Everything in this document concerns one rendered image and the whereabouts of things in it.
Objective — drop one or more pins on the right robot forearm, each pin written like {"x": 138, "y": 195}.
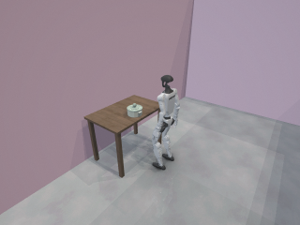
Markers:
{"x": 176, "y": 111}

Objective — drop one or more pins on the lid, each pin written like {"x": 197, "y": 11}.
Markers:
{"x": 134, "y": 109}

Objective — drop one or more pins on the robot left thigh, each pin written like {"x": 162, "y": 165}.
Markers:
{"x": 162, "y": 129}

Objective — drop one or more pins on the robot right hand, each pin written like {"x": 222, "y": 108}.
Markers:
{"x": 176, "y": 121}

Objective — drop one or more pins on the robot right thigh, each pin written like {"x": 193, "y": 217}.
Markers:
{"x": 165, "y": 137}

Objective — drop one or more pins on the robot right upper arm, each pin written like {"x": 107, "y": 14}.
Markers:
{"x": 177, "y": 102}

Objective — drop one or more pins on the left robot forearm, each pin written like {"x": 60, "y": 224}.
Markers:
{"x": 160, "y": 121}

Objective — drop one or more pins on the robot left hand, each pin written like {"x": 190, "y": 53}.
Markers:
{"x": 156, "y": 134}

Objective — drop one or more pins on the robot left upper arm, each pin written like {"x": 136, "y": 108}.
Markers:
{"x": 161, "y": 103}

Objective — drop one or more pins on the robot thigh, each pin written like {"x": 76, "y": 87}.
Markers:
{"x": 165, "y": 137}
{"x": 162, "y": 129}

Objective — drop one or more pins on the pot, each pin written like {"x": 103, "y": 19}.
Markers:
{"x": 134, "y": 114}

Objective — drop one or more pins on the table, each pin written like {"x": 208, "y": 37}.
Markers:
{"x": 115, "y": 119}

